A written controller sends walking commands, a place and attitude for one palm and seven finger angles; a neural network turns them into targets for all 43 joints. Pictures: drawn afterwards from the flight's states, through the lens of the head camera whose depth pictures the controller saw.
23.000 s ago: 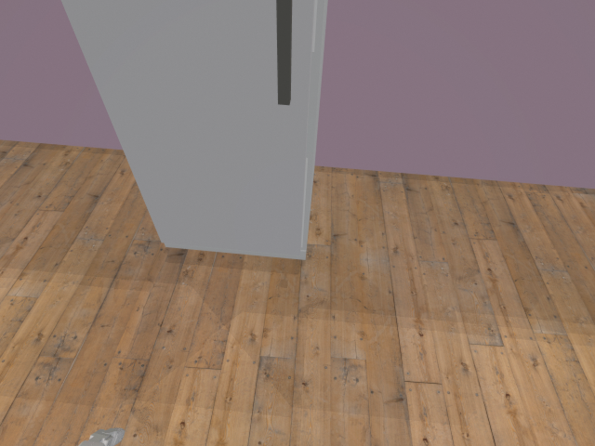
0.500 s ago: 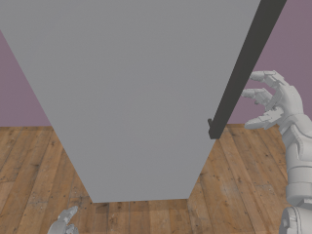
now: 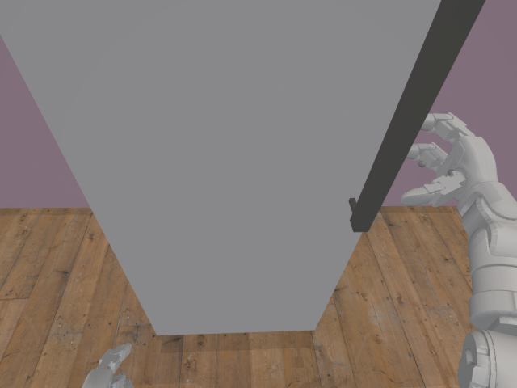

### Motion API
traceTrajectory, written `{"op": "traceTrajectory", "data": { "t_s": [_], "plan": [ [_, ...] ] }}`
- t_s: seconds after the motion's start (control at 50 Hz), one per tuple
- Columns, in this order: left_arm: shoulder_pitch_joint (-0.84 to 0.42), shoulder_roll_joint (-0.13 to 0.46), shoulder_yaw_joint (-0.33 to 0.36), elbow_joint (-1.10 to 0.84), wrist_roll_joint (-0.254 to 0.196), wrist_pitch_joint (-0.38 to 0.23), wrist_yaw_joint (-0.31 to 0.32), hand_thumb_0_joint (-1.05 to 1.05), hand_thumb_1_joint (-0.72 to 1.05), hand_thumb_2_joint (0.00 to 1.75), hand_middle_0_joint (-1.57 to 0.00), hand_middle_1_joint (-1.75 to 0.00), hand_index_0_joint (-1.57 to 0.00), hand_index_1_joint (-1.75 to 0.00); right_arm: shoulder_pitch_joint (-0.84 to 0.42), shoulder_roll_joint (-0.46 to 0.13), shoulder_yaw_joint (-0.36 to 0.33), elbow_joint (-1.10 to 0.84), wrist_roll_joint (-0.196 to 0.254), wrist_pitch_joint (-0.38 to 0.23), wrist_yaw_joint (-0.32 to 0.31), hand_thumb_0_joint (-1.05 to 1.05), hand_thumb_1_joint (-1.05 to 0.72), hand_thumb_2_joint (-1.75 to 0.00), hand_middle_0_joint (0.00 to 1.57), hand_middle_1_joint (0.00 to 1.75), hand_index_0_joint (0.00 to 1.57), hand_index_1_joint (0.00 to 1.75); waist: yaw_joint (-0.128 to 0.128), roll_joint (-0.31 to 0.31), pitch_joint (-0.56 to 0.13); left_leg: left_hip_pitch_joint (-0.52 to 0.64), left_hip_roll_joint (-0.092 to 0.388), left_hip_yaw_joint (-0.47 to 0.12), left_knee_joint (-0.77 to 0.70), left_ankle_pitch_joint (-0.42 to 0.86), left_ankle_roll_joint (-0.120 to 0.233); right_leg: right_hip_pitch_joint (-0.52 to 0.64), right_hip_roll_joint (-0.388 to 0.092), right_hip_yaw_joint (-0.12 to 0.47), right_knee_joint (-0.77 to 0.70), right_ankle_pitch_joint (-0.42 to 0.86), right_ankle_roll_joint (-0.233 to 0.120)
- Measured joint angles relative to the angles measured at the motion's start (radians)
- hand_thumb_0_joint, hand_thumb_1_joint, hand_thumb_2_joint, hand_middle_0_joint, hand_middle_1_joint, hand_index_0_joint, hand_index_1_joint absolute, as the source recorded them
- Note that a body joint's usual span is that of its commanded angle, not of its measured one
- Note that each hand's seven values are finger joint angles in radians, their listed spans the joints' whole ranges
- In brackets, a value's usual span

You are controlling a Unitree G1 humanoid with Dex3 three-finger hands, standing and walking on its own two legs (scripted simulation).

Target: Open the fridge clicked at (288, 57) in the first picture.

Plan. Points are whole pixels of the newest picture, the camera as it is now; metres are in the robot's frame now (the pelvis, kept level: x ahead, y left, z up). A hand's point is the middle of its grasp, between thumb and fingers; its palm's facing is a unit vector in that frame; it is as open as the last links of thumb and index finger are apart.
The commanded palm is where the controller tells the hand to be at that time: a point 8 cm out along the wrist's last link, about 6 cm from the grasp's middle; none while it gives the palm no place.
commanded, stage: slide the fingers in behind the handle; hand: right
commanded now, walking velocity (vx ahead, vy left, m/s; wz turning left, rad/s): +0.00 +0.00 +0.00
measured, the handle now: (399, 112) +0.44 -0.15 +0.25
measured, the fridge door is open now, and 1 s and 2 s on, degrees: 0 0 0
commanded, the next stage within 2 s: grip the handle and tug to test in 1.84 s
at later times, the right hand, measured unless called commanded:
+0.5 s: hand (411, 170) +0.39 -0.18 +0.18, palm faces -0.09 +1.00 -0.02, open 13.9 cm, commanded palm +0.37 -0.23 +0.19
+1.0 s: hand (398, 169) +0.39 -0.16 +0.18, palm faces -0.08 +1.00 -0.01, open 14.0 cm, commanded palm +0.37 -0.21 +0.19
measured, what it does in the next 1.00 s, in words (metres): stands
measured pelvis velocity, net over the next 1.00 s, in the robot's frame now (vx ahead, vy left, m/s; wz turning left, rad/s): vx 0.01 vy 0.00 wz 0.01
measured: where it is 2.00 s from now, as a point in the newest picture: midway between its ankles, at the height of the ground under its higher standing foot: outside the picture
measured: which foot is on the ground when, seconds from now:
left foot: down 0.00-1.00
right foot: down 0.00-1.00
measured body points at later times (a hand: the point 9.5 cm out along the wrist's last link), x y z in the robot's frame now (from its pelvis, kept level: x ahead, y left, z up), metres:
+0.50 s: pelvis +0.00 -0.01 +0.00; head -0.01 +0.01 +0.45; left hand +0.13 +0.24 -0.10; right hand +0.39 -0.23 +0.19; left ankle -0.02 +0.11 -0.74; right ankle +0.01 -0.12 -0.74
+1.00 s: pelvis +0.01 +0.00 +0.00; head -0.01 +0.02 +0.45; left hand +0.16 +0.24 -0.09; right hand +0.39 -0.22 +0.19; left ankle -0.02 +0.11 -0.74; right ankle +0.01 -0.12 -0.74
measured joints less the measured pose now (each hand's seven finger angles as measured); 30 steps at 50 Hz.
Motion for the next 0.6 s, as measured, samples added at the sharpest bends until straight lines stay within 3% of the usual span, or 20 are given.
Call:
{"op": "traceTrajectory", "data": {
  "t_s": [0.14, 0.28, 0.6],
  "plan": [
    [0.014, 0.008, 0.008, 0.017, 0.000, -0.006, -0.004, 0.01, 0.91, 0.89, -0.20, -0.30, -0.20, -0.30, -0.040, 0.004, 0.019, 0.043, -0.002, -0.020, -0.010, -0.01, 0.50, -0.30, 0.37, 1.24, 0.36, 1.24, -0.004, 0.003, 0.001, -0.012, 0.005, 0.006, 0.005, 0.001, -0.003, -0.016, 0.005, 0.006, 0.007, 0.003, -0.003],
    [0.015, 0.000, 0.004, 0.006, 0.000, -0.010, -0.014, 0.01, 0.91, 0.89, -0.20, -0.30, -0.20, -0.30, 0.002, 0.016, 0.019, 0.001, -0.001, -0.029, -0.018, -0.01, 0.50, -0.30, 0.34, 1.23, 0.33, 1.22, 0.001, 0.001, 0.000, -0.009, 0.007, -0.005, 0.006, 0.002, -0.006, -0.007, 0.006, -0.005, 0.003, 0.002, -0.007],
    [-0.037, -0.023, -0.011, -0.020, 0.002, -0.005, -0.013, 0.01, 0.91, 0.89, -0.20, -0.30, -0.20, -0.30, 0.096, 0.081, 0.042, -0.179, 0.002, 0.044, -0.070, -0.01, 0.50, -0.30, 0.31, 1.20, 0.30, 1.20, -0.016, -0.003, 0.004, 0.021, 0.008, -0.014, -0.006, 0.002, -0.009, 0.028, 0.007, -0.014, -0.014, 0.002, -0.007]
  ]
}}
